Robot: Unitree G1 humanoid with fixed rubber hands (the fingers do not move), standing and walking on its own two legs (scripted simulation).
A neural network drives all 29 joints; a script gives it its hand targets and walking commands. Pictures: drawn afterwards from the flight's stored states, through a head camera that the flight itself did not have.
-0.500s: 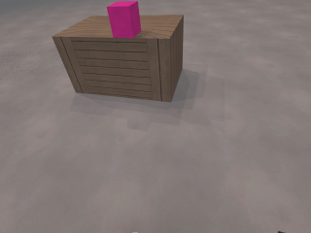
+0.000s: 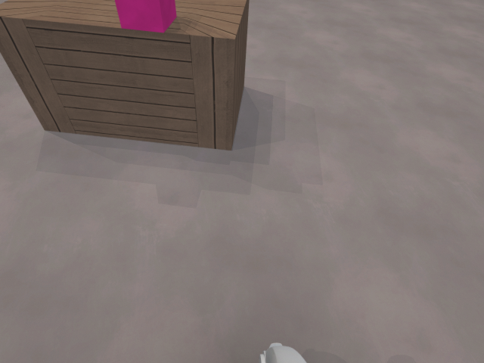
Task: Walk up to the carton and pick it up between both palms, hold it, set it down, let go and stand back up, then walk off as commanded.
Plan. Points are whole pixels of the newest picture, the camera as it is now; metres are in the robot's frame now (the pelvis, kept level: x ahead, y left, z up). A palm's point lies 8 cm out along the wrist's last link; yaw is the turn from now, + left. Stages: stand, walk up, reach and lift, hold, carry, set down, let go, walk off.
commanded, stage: walk up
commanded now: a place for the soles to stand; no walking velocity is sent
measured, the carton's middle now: out of the picture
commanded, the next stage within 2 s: none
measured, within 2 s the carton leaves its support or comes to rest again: neither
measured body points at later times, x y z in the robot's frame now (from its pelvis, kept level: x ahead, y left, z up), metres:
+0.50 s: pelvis +0.23 +0.03 -0.02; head +0.27 +0.02 +0.43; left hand +0.30 +0.40 -0.09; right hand +0.40 -0.29 -0.11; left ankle +0.36 +0.17 -0.71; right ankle +0.22 -0.11 -0.72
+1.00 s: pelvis +0.41 +0.08 -0.02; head +0.42 +0.05 +0.43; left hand +0.53 +0.43 -0.08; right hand +0.43 -0.25 -0.15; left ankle +0.41 +0.20 -0.67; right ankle +0.44 -0.01 -0.72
